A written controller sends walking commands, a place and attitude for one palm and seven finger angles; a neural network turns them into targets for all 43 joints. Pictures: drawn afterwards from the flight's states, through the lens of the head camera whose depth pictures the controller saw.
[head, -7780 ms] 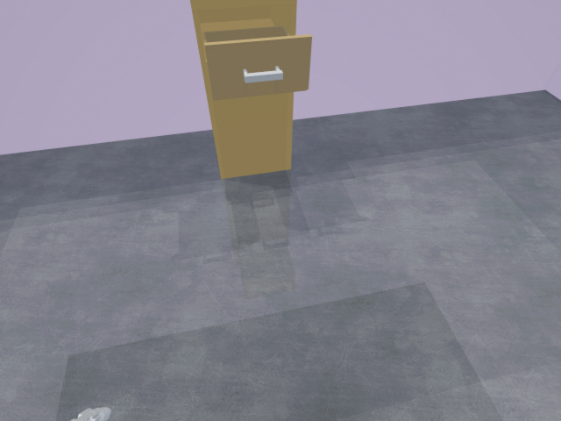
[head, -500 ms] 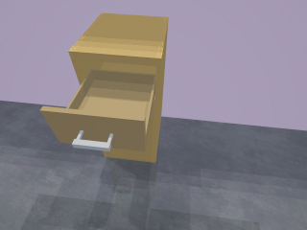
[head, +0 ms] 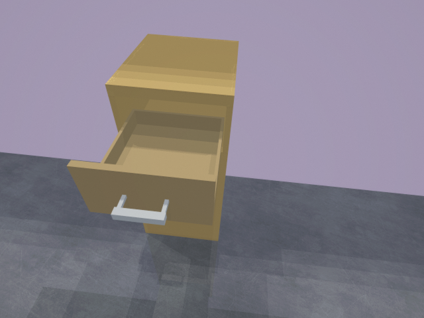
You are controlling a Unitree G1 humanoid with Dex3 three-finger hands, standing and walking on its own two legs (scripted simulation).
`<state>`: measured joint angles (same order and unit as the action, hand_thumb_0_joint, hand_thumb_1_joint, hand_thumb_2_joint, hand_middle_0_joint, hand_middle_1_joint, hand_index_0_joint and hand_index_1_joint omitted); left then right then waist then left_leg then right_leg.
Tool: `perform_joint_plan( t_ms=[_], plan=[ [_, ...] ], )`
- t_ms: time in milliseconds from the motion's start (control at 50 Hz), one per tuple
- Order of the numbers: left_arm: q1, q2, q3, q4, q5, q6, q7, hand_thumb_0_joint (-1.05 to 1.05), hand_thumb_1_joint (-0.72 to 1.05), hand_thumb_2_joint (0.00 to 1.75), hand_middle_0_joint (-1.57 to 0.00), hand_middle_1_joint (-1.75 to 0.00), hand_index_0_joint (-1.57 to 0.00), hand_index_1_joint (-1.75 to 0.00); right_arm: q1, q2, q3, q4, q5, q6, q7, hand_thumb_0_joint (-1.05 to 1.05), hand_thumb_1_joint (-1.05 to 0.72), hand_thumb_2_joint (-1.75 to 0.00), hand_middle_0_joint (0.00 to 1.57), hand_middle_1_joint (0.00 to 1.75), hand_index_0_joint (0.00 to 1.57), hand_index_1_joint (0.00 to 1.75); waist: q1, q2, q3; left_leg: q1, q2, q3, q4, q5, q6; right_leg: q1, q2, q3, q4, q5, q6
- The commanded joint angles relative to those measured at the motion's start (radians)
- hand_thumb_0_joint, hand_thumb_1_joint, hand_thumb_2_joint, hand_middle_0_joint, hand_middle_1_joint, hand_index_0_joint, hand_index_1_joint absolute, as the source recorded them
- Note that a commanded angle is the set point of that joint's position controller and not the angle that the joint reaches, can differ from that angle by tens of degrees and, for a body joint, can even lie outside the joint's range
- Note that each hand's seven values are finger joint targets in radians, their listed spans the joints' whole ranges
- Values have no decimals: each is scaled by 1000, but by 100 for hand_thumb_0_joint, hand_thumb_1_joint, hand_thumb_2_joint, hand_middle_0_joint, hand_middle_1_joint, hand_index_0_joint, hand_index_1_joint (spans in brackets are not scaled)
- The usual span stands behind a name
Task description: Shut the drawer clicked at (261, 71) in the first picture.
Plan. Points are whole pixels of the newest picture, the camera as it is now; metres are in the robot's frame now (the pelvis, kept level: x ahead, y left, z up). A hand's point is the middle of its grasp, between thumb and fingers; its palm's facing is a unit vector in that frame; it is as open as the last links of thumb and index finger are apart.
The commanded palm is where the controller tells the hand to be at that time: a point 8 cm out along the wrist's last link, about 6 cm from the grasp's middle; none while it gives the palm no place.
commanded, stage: look again from close up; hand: left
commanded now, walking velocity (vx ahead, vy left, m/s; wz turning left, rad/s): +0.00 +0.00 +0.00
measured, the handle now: (141, 208) +0.37 +0.19 -0.04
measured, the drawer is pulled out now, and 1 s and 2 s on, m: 0.30 0.30 0.30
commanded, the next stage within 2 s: shuffle to correct the standing spot in 0.26 s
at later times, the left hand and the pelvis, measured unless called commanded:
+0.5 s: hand out of the picture +0.03 +0.21 -0.17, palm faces -0.01 -0.98 -0.21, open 7.4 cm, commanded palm none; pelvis +0.02 +0.03 +0.00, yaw -2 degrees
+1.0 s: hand out of the picture +0.06 +0.18 -0.17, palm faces +0.03 -0.98 -0.22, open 7.3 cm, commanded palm none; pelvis +0.05 +0.00 +0.00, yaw -1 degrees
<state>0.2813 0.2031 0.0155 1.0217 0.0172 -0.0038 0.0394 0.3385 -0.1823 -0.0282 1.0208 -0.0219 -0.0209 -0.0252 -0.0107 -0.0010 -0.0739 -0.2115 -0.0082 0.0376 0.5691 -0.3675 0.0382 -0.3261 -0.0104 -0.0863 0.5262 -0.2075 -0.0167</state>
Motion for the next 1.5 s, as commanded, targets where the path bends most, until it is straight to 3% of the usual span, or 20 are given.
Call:
perform_joint_plan(
  t_ms=[0, 100, 320, 440, 480, 580, 620, 640, 680, 700, 720, 760, 800, 860, 940, 1400, 1420, 1440, 1460, 1480],
  plan=[
    [27, 101, 14, -47, -3, -21, -1, 0, 90, 90, -20, -30, -20, -30, -10, -131, -8, -46, 2, -28, -13, 0, -90, -90, 20, 30, 20, 30, 26, 62, 122, -98, 130, -134, -211, 345, 17, 140, -78, 86, -48, 159, -24],
    [0, 113, 10, -58, -7, -12, 1, 0, 90, 90, -20, -30, -20, -30, -36, -152, -4, -38, 3, -19, -13, 0, -90, -90, 20, 30, 20, 30, 14, 29, 97, -5, 124, -106, -193, 493, 2, 156, -86, 84, -37, 224, -19],
    [-5, 101, 2, -35, -8, 1, 6, 0, 90, 90, -20, -30, -20, -30, -72, -143, 4, 5, 6, -6, -13, 0, -90, -90, 20, 30, 20, 30, 9, 25, 107, 50, 118, -92, -224, 480, -10, 174, -88, 88, -53, 205, -4],
    [18, 43, -7, 0, 4, 11, -6, 0, 90, 90, -20, -30, -20, -30, -30, -130, 4, 51, 2, 7, -14, 0, -90, -90, 20, 30, 20, 30, -5, 61, 194, 42, 165, -156, -340, 58, 22, 72, -45, 35, -21, -51, 7],
    [19, 29, -6, -1, 10, 12, -13, 0, 90, 90, -20, -30, -20, -30, -1, -140, -3, 56, 1, 9, -19, 0, -90, -90, 20, 30, 20, 30, -14, 80, 238, 58, 199, -199, -365, 22, 44, 0, -30, 18, 25, -89, 6],
    [2, 3, 9, -22, 9, 3, -26, 0, 90, 90, -20, -30, -20, -30, 97, -120, -7, 89, -7, -4, -37, 0, -90, -90, 20, 30, 20, 30, -29, 86, 233, 206, 273, -207, -253, 516, 126, -137, -42, 10, 134, -185, -6],
    [77, -15, 15, 2, 2, -4, -22, 0, 90, 90, -20, -30, -20, -30, 61, -101, 3, 85, 1, -6, -42, 0, -90, -90, 20, 30, 20, 30, 17, 60, 197, 116, 211, -117, -149, 666, 84, 51, -42, 21, -1, -10, -18],
    [160, -2, 20, 36, -1, -11, -12, 0, 90, 90, -20, -30, -20, -30, 50, -81, 8, 81, 9, -10, -42, 0, -90, -90, 20, 30, 20, 30, 44, 21, 150, 12, 146, -59, -63, 622, 43, 222, -80, 87, -23, 260, -38],
    [225, 56, 22, 79, -14, -29, 5, 0, 90, 90, -20, -30, -20, -30, 65, -26, 13, 92, 20, -3, -35, 0, -90, -90, 20, 30, 20, 30, 32, -124, 101, -80, 39, 11, 27, 124, -23, 320, -262, 246, -76, 633, -138],
    [208, 69, 21, 77, -15, -35, 11, 0, 90, 90, -20, -30, -20, -30, 65, -20, 12, 91, 24, 10, -35, 0, -90, -90, 20, 30, 20, 30, 20, -179, 102, -72, 43, 8, 60, -62, -32, 298, -309, 271, -117, 740, -176],
    [169, 71, 19, 66, -11, -33, 15, 0, 90, 90, -20, -30, -20, -30, 47, -12, 7, 94, 27, 18, -34, 0, -90, -90, 20, 30, 20, 30, 19, -145, 119, -68, 61, -7, 92, -115, -35, 252, -324, 270, -132, 740, -194],
    [97, 58, 17, 45, -6, -27, 21, 0, 90, 90, -20, -30, -20, -30, 52, 18, 6, 102, 28, 25, -28, 0, -90, -90, 20, 30, 20, 30, 1, -93, 115, -42, 75, -12, 58, -84, -36, 185, -313, 236, -133, 646, -189],
    [37, 56, 18, 33, -12, -19, 21, 0, 90, 90, -20, -30, -20, -30, 99, 30, 5, 129, 25, 27, -22, 0, -90, -90, 20, 30, 20, 30, -23, -31, 75, 45, 78, -2, -85, 96, -38, 146, -265, 189, -104, 476, -136],
    [16, 54, 23, 25, -10, -8, 19, 0, 90, 90, -20, -30, -20, -30, 66, 6, 0, 119, 15, 30, -14, 0, -90, -90, 20, 30, 20, 30, -1, 5, 134, 26, 98, -15, -115, 224, -30, 92, -193, 147, -119, 223, -67],
    [45, 29, 18, 33, -9, -10, 17, 0, 90, 90, -20, -30, -20, -30, 40, -11, 5, 104, 10, 18, -12, 0, -90, -90, 20, 30, 20, 30, 17, 3, 108, 9, 114, -35, -164, 262, -14, 158, -153, 120, -106, 198, -38],
    [109, -14, -5, 89, -6, -12, 9, 0, 90, 90, -20, -30, -20, -30, 53, -24, 26, 126, 15, -4, -13, 0, -90, -90, 20, 30, 20, 30, 14, 12, 171, 18, 126, -71, -312, 224, -1, 167, -112, 74, -154, 112, 3],
    [143, 43, -14, 117, 6, -34, 44, 0, 90, 90, -20, -30, -20, -30, -54, -64, 29, 34, 24, -26, -2, 0, -90, -90, 20, 30, 20, 30, 42, -54, 172, -61, 145, -48, -99, 442, -22, 153, -156, 108, -86, 435, -6],
    [129, 51, -10, 86, -4, -40, 34, 0, 90, 90, -20, -30, -20, -30, 28, -41, 25, 15, 16, -16, -3, 0, -90, -90, 20, 30, 20, 30, -1, -11, 65, -35, 87, -60, -155, 188, -27, 205, -176, 113, -77, 245, -25],
    [100, 35, -18, 72, -6, -36, 23, 0, 90, 90, -20, -30, -20, -30, 48, -35, 30, 19, 12, -17, 1, 0, -90, -90, 20, 30, 20, 30, -3, 44, 72, -51, 100, -76, -188, 148, -19, 163, -148, 91, -68, 46, -31],
    [100, 12, -20, 67, -3, -31, 16, 0, 90, 90, -20, -30, -20, -30, 65, -32, 32, 14, 9, -23, 0, 0, -90, -90, 20, 30, 20, 30, -1, 117, 77, -58, 115, -99, -202, 214, -10, 150, -123, 66, -51, 21, -30]
  ],
)
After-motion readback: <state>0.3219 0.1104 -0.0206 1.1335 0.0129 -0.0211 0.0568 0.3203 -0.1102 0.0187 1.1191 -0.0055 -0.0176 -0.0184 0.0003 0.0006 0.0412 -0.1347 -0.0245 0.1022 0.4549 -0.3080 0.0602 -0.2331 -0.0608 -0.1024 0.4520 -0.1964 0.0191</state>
